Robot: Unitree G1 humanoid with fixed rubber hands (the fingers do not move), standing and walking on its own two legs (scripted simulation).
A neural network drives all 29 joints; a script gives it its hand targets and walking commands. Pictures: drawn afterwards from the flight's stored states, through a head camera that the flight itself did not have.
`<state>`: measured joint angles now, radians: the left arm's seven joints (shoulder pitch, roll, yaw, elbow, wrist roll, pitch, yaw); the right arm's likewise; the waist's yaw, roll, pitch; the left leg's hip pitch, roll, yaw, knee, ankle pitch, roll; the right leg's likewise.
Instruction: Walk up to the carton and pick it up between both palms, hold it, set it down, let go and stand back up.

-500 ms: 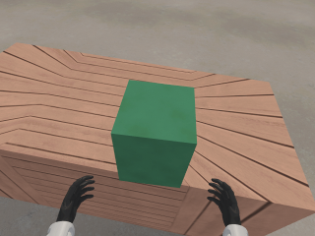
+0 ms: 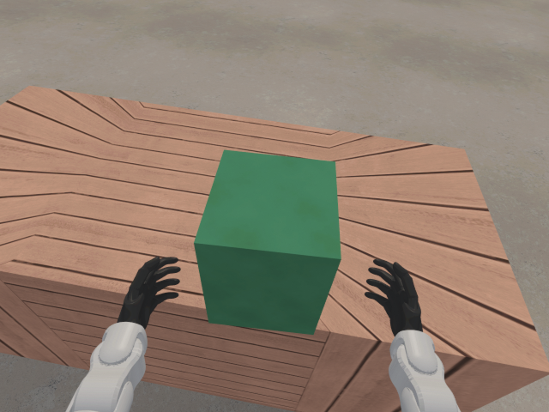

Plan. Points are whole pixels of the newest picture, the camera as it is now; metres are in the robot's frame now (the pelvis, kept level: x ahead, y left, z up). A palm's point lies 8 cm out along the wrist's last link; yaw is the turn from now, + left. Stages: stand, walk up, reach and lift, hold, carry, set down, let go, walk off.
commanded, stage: reach and lift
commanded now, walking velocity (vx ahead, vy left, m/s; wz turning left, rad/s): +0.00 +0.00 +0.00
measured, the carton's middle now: (269, 245) +0.41 +0.02 -0.02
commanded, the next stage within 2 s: none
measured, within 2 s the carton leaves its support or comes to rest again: neither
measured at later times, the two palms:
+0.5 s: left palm (143, 239) +0.33 +0.20 +0.09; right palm (412, 255) +0.32 -0.19 +0.09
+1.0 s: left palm (145, 183) +0.39 +0.20 +0.14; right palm (420, 203) +0.37 -0.20 +0.14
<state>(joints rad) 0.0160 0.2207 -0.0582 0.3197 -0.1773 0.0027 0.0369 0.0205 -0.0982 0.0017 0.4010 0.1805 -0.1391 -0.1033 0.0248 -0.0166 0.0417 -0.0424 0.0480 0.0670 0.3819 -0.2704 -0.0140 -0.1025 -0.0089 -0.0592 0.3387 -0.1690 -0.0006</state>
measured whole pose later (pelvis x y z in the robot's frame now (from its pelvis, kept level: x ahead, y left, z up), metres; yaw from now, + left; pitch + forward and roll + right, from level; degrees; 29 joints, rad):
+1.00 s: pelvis -0.01 +0.00 +0.00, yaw +0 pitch +3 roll -1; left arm -0.61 0.31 0.13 0.32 -0.17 0.59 0.03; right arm -0.60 -0.25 -0.02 0.42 0.34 0.35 -0.17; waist -0.04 -0.03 -0.01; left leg -0.18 0.05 0.07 0.35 -0.22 -0.02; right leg -0.22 0.00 -0.06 0.28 -0.10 0.00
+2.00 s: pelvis -0.02 +0.00 -0.02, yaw +2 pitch +14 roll -2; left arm -0.82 0.17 0.05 1.33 -0.13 -0.31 0.06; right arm -0.74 -0.07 -0.10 1.21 0.12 -0.27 -0.15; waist -0.04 0.01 -0.16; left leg -0.55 0.06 0.01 0.60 -0.29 -0.02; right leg -0.56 -0.01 -0.10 0.49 -0.17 -0.01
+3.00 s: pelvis +0.00 +0.00 -0.01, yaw +3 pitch +12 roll -2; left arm -0.74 0.03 0.37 1.32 0.19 -0.49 0.06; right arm -0.63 0.11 -0.55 1.10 -0.37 -0.43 -0.15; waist -0.04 0.03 -0.10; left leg -0.43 0.04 -0.01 0.48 -0.26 -0.01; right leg -0.41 -0.02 -0.13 0.35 -0.14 0.00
